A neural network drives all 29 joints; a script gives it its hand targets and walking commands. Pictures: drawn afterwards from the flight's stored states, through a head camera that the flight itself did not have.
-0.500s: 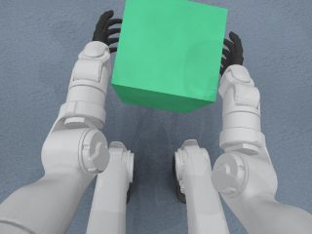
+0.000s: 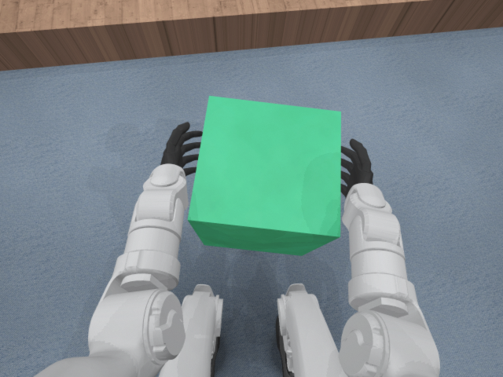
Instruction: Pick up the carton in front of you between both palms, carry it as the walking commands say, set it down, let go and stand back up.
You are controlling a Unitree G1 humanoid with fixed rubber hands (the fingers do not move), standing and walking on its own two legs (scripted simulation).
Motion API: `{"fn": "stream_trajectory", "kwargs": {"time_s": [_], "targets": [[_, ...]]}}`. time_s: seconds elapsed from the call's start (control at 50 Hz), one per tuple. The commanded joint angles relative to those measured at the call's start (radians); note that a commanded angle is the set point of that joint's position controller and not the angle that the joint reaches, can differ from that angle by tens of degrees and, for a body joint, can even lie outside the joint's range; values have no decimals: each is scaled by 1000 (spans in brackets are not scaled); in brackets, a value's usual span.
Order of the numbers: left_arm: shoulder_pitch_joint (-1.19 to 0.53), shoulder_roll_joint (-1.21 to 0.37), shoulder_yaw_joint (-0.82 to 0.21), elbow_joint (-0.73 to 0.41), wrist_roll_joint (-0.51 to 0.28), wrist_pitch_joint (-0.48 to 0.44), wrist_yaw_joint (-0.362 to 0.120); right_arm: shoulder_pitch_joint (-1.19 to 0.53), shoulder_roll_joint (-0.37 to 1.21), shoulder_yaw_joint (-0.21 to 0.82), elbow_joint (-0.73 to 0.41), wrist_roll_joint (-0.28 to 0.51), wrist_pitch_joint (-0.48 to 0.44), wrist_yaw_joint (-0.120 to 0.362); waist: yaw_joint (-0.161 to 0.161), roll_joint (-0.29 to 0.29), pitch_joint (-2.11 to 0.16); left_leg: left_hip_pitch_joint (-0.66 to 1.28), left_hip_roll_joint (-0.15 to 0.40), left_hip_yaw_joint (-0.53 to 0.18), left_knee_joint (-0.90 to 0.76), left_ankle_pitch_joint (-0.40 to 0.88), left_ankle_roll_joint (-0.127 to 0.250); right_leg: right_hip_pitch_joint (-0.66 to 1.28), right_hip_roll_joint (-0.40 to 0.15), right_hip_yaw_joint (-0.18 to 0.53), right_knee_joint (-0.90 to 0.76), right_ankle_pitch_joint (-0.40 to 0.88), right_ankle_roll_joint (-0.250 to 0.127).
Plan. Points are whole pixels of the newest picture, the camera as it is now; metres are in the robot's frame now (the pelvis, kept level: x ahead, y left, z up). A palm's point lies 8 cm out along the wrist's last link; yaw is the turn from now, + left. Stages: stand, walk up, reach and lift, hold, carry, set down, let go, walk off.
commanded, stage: reach and lift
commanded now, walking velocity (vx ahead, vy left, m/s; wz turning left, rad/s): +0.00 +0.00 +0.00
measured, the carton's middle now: (262, 188) +0.44 -0.02 -0.11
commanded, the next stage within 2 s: hold in 1.78 s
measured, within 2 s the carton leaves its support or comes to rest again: neither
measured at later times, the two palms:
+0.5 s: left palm (132, 159) +0.38 +0.14 +0.12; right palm (403, 168) +0.37 -0.16 +0.12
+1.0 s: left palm (84, 150) +0.35 +0.14 +0.20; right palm (457, 152) +0.35 -0.16 +0.20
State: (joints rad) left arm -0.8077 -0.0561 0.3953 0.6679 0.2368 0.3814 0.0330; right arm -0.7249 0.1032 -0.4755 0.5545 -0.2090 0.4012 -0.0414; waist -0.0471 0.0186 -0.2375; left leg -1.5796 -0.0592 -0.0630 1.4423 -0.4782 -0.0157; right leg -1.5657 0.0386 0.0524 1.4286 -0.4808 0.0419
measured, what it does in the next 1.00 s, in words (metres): rises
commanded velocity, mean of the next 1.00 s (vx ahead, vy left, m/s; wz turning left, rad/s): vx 0.00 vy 0.00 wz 0.00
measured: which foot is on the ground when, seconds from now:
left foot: down 0.00-1.00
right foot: down 0.00-1.00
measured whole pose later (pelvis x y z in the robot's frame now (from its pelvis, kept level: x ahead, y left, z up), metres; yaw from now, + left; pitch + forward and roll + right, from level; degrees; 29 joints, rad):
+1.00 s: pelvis +0.05 -0.01 +0.18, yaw +0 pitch -4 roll +0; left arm -0.34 -0.17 0.33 0.41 0.32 0.61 -0.01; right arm -0.34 0.17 -0.33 0.41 -0.31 0.62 0.02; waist 0.00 0.00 0.01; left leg -0.19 -0.02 -0.08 0.50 -0.23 -0.01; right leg -0.19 0.02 0.06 0.49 -0.23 0.01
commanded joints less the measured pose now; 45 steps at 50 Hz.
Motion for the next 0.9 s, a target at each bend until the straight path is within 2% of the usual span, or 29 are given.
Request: {"fn": "stream_trajectory", "kwargs": {"time_s": [0.0, 0.12, 0.38, 0.62, 0.74, 0.88], "targets": [[-510, -1122, -523, 58, -154, -17, -230, -630, 1039, 613, 54, 164, -19, 268, -1, 22, -732, 559, -114, 54, -235, 201, 3, 472, 129, -79, -212, 206, -17], [-405, -1132, -546, 26, -152, -22, -234, -515, 1050, 633, 46, 149, -25, 266, 6, -1, -653, 691, -103, 34, -349, 228, 8, 613, 121, -56, -329, 227, -22], [-170, -1131, -632, -79, -159, -5, -243, -262, 1062, 703, -7, 136, -15, 264, 19, -3, -453, 1017, -74, -7, -623, 361, 13, 975, 92, 0, -604, 362, -40], [16, -1103, -687, -197, -176, 97, -256, -76, 1044, 773, -116, 151, 84, 265, 39, -22, -221, 1322, -50, -18, -885, 475, 16, 1301, 64, 19, -875, 484, -38], [52, -1082, -694, -267, -188, 175, -267, -32, 1029, 773, -162, 156, 158, 272, 44, -23, -64, 1412, -36, -17, -999, 414, 15, 1401, 53, 23, -988, 423, -40], [-19, -1056, -590, -211, -134, 211, -290, -100, 1006, 666, -104, 103, 193, 289, 39, -20, 87, 1399, -26, -4, -1047, 235, 26, 1398, 44, 13, -1042, 244, -51]]}}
